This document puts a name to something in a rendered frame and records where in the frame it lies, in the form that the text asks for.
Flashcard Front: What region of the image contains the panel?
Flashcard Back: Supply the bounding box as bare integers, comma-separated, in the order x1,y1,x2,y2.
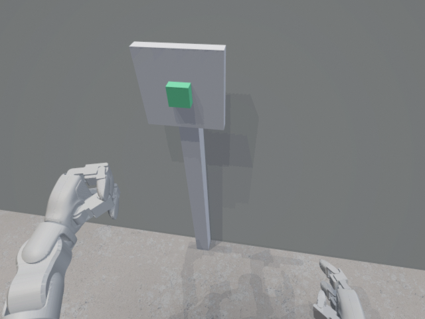
129,41,226,251

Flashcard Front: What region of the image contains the robot left forearm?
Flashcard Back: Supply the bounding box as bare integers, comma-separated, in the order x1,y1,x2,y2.
1,221,77,319

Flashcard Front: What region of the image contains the left robot hand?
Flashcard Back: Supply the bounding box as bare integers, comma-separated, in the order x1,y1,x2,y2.
44,163,121,234

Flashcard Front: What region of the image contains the right robot hand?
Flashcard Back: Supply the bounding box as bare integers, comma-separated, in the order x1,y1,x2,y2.
313,259,366,319

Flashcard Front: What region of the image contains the button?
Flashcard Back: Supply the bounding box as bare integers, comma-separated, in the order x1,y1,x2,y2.
165,82,193,108

